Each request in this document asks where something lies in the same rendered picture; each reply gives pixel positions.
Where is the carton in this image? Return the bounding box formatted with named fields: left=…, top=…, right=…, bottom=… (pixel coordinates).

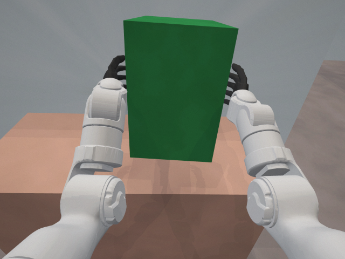
left=123, top=16, right=238, bottom=162

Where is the pedestal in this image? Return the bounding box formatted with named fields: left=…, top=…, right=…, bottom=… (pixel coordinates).
left=0, top=113, right=264, bottom=259

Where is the robot left upper arm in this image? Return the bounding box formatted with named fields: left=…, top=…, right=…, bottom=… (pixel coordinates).
left=2, top=174, right=127, bottom=259

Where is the left robot hand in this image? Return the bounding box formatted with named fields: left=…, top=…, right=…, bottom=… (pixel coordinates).
left=103, top=55, right=127, bottom=89

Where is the robot right upper arm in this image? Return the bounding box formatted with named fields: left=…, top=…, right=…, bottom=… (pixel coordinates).
left=246, top=175, right=345, bottom=259

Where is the right robot forearm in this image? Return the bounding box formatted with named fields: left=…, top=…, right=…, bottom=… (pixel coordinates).
left=226, top=90, right=319, bottom=213

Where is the right robot hand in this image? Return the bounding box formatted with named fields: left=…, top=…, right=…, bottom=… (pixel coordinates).
left=224, top=63, right=249, bottom=105

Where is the left robot forearm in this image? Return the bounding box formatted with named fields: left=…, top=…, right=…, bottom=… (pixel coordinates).
left=60, top=78, right=127, bottom=213

